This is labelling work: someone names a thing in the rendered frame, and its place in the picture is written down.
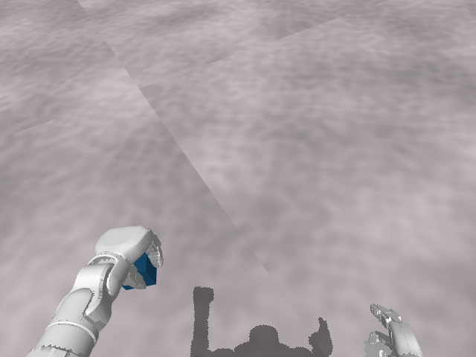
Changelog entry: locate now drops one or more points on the cube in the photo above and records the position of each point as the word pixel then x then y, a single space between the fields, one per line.
pixel 146 269

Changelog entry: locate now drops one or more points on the left robot arm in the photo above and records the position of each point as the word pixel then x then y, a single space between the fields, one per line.
pixel 85 310

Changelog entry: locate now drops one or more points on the left robot hand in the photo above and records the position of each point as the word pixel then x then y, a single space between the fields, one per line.
pixel 131 242

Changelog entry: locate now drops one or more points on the right robot hand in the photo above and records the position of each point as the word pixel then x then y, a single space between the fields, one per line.
pixel 401 339

